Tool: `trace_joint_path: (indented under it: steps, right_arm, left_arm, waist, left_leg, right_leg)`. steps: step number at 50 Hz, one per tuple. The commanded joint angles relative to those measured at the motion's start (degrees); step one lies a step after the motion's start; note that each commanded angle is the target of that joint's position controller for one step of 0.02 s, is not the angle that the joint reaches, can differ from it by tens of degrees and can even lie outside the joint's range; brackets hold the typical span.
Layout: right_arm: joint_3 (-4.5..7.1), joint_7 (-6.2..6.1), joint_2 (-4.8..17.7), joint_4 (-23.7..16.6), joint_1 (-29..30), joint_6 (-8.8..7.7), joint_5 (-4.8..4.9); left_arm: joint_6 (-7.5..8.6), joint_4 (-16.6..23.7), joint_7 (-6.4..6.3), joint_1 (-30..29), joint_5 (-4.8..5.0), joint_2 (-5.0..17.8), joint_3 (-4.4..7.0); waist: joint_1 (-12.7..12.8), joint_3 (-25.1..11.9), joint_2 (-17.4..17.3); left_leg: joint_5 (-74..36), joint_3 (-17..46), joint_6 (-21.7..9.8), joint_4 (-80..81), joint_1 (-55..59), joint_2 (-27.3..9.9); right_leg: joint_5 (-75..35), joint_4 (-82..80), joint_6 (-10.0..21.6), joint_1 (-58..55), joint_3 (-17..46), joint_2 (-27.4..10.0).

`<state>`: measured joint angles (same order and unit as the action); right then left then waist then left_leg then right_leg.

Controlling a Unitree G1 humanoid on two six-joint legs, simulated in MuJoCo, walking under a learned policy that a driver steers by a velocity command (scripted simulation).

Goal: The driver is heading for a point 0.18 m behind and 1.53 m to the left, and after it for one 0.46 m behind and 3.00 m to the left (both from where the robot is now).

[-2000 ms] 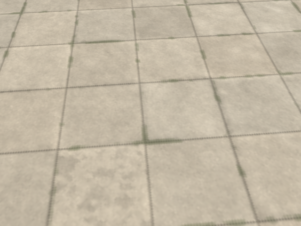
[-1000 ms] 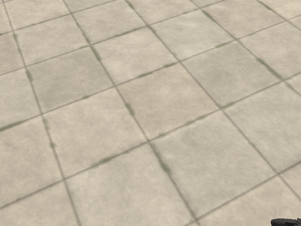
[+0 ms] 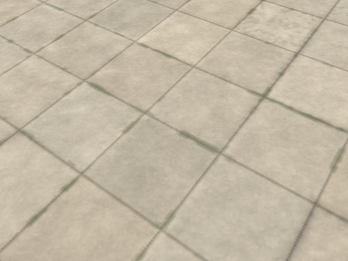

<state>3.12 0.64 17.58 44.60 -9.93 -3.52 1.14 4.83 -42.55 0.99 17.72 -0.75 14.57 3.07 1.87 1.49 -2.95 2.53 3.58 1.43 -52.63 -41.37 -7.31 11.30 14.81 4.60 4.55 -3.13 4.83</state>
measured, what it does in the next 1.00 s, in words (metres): walks ahead, turning left: left foot, then right foot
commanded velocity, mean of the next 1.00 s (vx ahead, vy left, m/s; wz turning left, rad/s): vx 0.50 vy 0.00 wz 0.51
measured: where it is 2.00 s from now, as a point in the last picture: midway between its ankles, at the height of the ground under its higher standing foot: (75, 162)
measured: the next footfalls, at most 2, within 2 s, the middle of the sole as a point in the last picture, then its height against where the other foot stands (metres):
left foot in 0.24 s outside the picture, level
right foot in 0.72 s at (190, 226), level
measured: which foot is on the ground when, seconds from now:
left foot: up 0.00-0.22, down 0.24-0.72, up 0.74-1.00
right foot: down 0.00-0.26, up 0.28-0.70, down 0.72-1.00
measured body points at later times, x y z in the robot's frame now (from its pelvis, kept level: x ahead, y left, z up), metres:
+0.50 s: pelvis +0.29 +0.07 +0.00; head +0.33 +0.09 +0.45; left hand +0.40 +0.38 -0.09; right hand +0.46 -0.17 -0.11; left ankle +0.28 +0.14 -0.75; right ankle +0.42 -0.08 -0.68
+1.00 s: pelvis +0.56 +0.11 +0.00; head +0.59 +0.11 +0.45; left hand +0.44 +0.37 -0.11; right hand +0.86 -0.02 -0.09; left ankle +0.55 +0.29 -0.67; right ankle +0.59 +0.00 -0.75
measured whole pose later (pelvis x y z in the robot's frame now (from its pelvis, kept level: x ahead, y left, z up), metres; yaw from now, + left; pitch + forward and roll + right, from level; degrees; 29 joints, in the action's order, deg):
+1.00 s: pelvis +0.56 +0.11 +0.00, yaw +35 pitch +1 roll -2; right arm 4.3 0.5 18.2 35.8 -11.5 -0.5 1.3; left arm 5.3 -45.8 0.0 18.8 -0.5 15.5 3.6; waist 3.6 1.2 -3.1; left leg 11.0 3.7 0.9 -58.3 -39.3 -4.6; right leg 12.9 17.7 1.5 6.1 -6.5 0.8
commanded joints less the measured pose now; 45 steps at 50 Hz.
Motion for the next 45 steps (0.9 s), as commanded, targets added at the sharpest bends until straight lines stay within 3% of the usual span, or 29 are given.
trace_joint_path:
  steps: [1,5,8,10,11,12,13,14,15,16,17,18,19,22,24,27,29,32,34,35,36,37,38,39,40,41,43,45]
  right_arm:
    - [0.47,0.59,2.53,-3.52,2.95,-0.73,0.16]
    - [-0.20,2.02,1.22,-6.33,8.52,-1.01,0.18]
    - [-0.15,3.37,1.45,-8.68,10.18,-1.13,-0.01]
    - [0.71,3.65,3.21,-9.22,6.97,-0.78,-0.16]
    - [1.70,3.50,5.11,-8.55,2.01,-0.51,-0.21]
    - [3.25,2.89,7.96,-6.92,-6.46,-0.40,-0.12]
    - [4.79,1.73,12.85,-5.71,-14.99,0.15,-0.13]
    - [5.22,1.51,15.67,-6.84,-13.15,-0.10,0.40]
    - [3.84,1.49,10.91,-7.06,-14.86,-0.11,0.15]
    - [3.23,1.22,8.55,-7.20,-13.33,-0.21,-0.34]
    - [3.07,1.25,8.18,-7.55,-9.77,-0.39,-0.32]
    - [2.57,1.08,6.38,-8.25,-6.54,-0.51,-0.33]
    - [2.24,0.82,5.96,-9.24,-4.78,-0.44,-0.92]
    - [2.55,0.10,6.96,-9.38,-3.58,-0.49,-0.67]
    - [3.04,-0.62,8.50,-9.02,-4.09,-0.25,-0.39]
    - [3.24,-1.25,8.91,-8.19,-6.25,0.54,0.12]
    - [3.32,-1.34,9.07,-7.37,-8.55,1.00,0.28]
    - [3.26,-1.48,8.45,-6.97,-9.63,1.39,0.44]
    - [3.11,-1.47,7.52,-7.45,-8.18,1.55,0.22]
    - [2.38,-1.35,5.36,-7.89,-8.07,1.38,-0.06]
    - [1.03,-1.18,1.58,-8.89,-8.90,1.12,-0.92]
    - [0.13,-1.10,-0.71,-11.01,-16.53,0.49,0.78]
    - [1.25,-1.35,5.53,-9.24,-15.70,0.55,1.41]
    - [2.14,-1.34,8.39,-9.77,-9.56,0.93,0.89]
    - [2.22,-1.42,7.87,-10.28,-6.73,1.26,0.16]
    - [2.37,-1.22,7.19,-10.96,-5.00,1.30,-0.29]
    - [2.29,-0.56,5.14,-11.22,-5.64,1.77,0.48]
    - [1.91,-0.35,3.36,-11.74,-4.82,2.31,0.43]
  left_arm:
    - [1.32,2.79,-0.72,-2.31,-0.01,8.91,2.20]
    - [0.55,-0.02,-1.05,1.06,0.60,9.63,2.52]
    - [-0.96,-1.06,-1.59,1.67,1.07,10.50,2.90]
    - [-1.89,-0.63,-2.40,0.32,1.16,12.25,3.32]
    - [-2.39,-0.42,-2.84,-0.21,1.09,12.95,3.43]
    - [-2.61,-0.19,-3.23,-1.25,1.28,12.92,3.25]
    - [-1.93,0.97,-3.48,-0.22,0.33,10.81,2.24]
    - [-0.19,2.91,-2.13,5.26,-0.50,3.49,-0.14]
    - [2.12,3.11,-0.79,0.76,0.90,9.03,0.79]
    - [3.16,5.25,-0.17,-4.69,3.01,10.27,0.99]
    - [3.66,6.15,-0.32,-6.76,2.42,9.10,0.57]
    - [3.46,5.98,-0.77,-7.50,0.80,9.67,1.04]
    - [2.83,5.97,-0.78,-6.37,0.35,9.69,1.29]
    - [1.06,5.67,-1.12,-4.40,-0.19,7.88,0.91]
    - [0.67,6.60,-1.32,-7.96,-0.38,6.22,0.13]
    - [1.07,7.60,-0.90,-14.48,0.02,5.12,-0.46]
    - [1.46,8.29,-0.49,-17.24,0.77,5.94,-0.19]
    - [2.18,8.63,0.00,-17.40,1.25,8.34,0.93]
    - [2.73,7.44,-0.06,-12.56,1.36,9.53,1.93]
    - [3.01,6.59,-0.42,-7.54,0.80,11.06,2.77]
    - [3.10,6.00,-0.95,0.68,-0.05,14.21,3.66]
    - [2.21,3.78,-0.61,4.80,-0.65,18.96,4.76]
    - [2.01,4.55,-0.37,3.51,0.63,13.60,3.84]
    - [1.67,5.03,-0.66,1.34,0.81,10.21,2.87]
    - [1.33,5.21,-0.72,-1.25,0.29,9.06,2.28]
    - [1.09,4.77,-0.80,-2.91,0.12,7.73,1.84]
    - [1.33,3.99,-1.03,-3.87,-0.02,6.61,1.48]
    - [1.71,2.82,-1.01,-3.51,0.36,7.45,1.83]
  waist:
    - [0.55,1.11,5.42]
    - [3.15,3.59,4.67]
    - [2.82,3.21,5.23]
    - [0.19,-0.71,7.93]
    - [-2.72,-4.10,8.90]
    - [-7.65,-8.50,7.86]
    - [-10.85,-14.88,1.03]
    - [-4.86,-21.24,-13.54]
    - [-9.13,-24.95,-5.64]
    - [-9.42,-17.16,-2.78]
    - [-6.60,-9.88,3.57]
    - [-4.61,-7.08,4.69]
    - [-2.72,-5.27,3.12]
    - [-0.66,-3.39,1.43]
    - [-1.56,-2.27,0.77]
    - [-4.61,-2.35,-1.18]
    - [-5.89,-2.73,-1.95]
    - [-5.06,-3.01,-3.30]
    - [-1.81,-3.65,-4.64]
    - [0.76,-6.79,-3.95]
    - [3.76,-14.22,3.24]
    - [0.00,-19.17,22.81]
    - [1.63,-15.05,16.44]
    - [3.20,-8.49,11.19]
    - [2.41,-5.22,7.69]
    - [1.54,-2.53,7.64]
    - [-0.11,-1.30,10.13]
    - [-0.41,-0.63,9.47]
  left_leg:
    - [-10.55,-0.28,-0.39,9.07,3.21,1.22]
    - [-10.35,-2.05,-2.12,16.64,0.18,2.45]
    - [-2.17,-4.75,-4.23,18.90,-1.39,4.17]
    - [4.43,-8.52,-6.41,18.41,5.24,7.80]
    - [6.61,-9.74,-7.78,18.14,12.04,9.96]
    - [3.06,-9.05,-9.96,21.61,25.11,11.48]
    - [-0.26,4.56,-13.94,22.32,43.12,2.84]
    - [6.35,38.03,-26.59,28.14,63.19,-11.50]
    - [11.77,41.64,-25.10,32.91,65.99,-11.36]
    - [10.96,32.68,-22.20,33.62,60.27,-9.37]
    - [5.20,26.59,-20.55,34.63,50.36,-7.03]
    - [-0.74,22.52,-19.61,35.40,43.67,-5.26]
    - [-5.02,20.42,-19.76,36.79,38.02,-3.90]
    - [-10.63,15.78,-20.01,39.14,29.51,-1.96]
    - [-9.97,12.02,-18.51,39.46,25.47,0.42]
    - [-3.65,9.76,-15.06,37.92,23.27,3.51]
    - [0.12,12.29,-14.09,36.34,25.04,2.70]
    - [4.92,18.26,-12.66,31.76,29.97,0.52]
    - [5.09,20.12,-10.94,27.33,30.25,0.96]
    - [4.36,18.23,-9.05,20.94,28.20,3.50]
    - [13.00,12.77,-6.69,4.82,21.83,7.46]
    - [33.12,5.65,-3.49,-13.01,2.15,13.74]
    - [29.90,6.93,-2.52,-20.54,-4.69,8.94]
    - [24.44,5.85,-2.24,-22.37,-6.02,7.14]
    - [20.37,4.41,-1.95,-21.42,-4.09,5.36]
    - [17.67,4.39,-1.77,-18.91,-3.01,3.98]
    - [15.18,3.25,-1.67,-16.09,0.73,2.12]
    - [13.70,2.30,-1.10,-13.57,0.13,1.59]
  right_leg:
    - [-16.34,-7.76,5.93,2.79,2.08,-14.60]
    - [-18.86,-6.56,5.22,-5.34,-0.26,-17.45]
    - [-30.53,-1.27,4.27,-12.27,-1.44,-19.56]
    - [-51.24,6.61,2.73,-13.88,-3.14,-19.41]
    - [-59.14,14.00,1.84,-13.23,-4.07,-18.88]
    - [-57.76,25.67,0.08,-7.77,-5.60,-17.12]
    - [-38.32,43.52,-2.08,5.98,-6.12,-14.07]
    - [17.89,66.02,-6.46,31.82,-0.37,0.22]
    - [19.64,69.37,-4.84,38.19,11.33,-2.42]
    - [15.85,67.02,-3.77,40.86,10.86,-5.12]
    - [12.38,60.70,-3.51,40.28,9.74,-7.43]
    - [10.59,55.18,-3.94,37.36,9.25,-9.28]
    - [9.67,53.44,-4.55,33.67,9.13,-9.94]
    - [7.80,45.08,-7.49,30.50,7.24,-10.34]
    - [1.01,36.74,-9.04,28.93,5.95,-9.43]
    - [-12.55,23.29,-9.53,23.74,5.25,-6.40]
    - [-14.98,18.83,-9.36,21.98,5.88,-4.96]
    - [-10.89,14.38,-7.59,20.24,7.97,-4.67]
    - [-8.20,11.67,-5.18,13.87,7.28,-4.77]
    - [-7.27,10.97,-3.13,5.40,8.48,-7.14]
    - [-2.94,10.85,0.53,-8.12,18.45,-17.33]
    - [10.96,4.69,10.23,-22.61,46.34,-29.29]
    - [24.10,2.03,9.79,-20.16,50.01,-29.24]
    - [21.85,1.77,7.12,-14.21,39.95,-26.45]
    - [13.44,1.37,5.56,-8.06,32.05,-23.78]
    - [6.91,0.32,5.15,-3.69,26.54,-21.52]
    - [0.38,-2.25,4.51,0.88,18.85,-19.05]
    - [-4.14,-4.14,5.56,1.80,14.41,-19.22]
